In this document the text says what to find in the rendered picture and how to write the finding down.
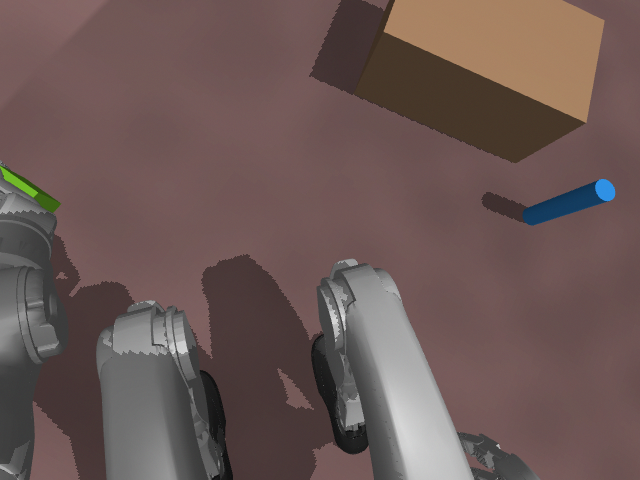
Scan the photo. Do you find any left robot foot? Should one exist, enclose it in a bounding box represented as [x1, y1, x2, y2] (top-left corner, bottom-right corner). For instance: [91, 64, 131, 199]
[200, 370, 233, 480]

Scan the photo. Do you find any left robot arm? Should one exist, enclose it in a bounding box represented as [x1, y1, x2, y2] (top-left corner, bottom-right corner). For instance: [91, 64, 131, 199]
[0, 179, 69, 480]

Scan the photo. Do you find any right robot hand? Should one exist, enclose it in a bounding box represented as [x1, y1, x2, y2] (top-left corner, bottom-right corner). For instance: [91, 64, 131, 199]
[457, 432, 541, 480]

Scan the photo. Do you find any right robot foot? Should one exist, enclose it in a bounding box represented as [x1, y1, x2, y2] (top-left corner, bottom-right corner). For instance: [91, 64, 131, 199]
[311, 334, 369, 454]

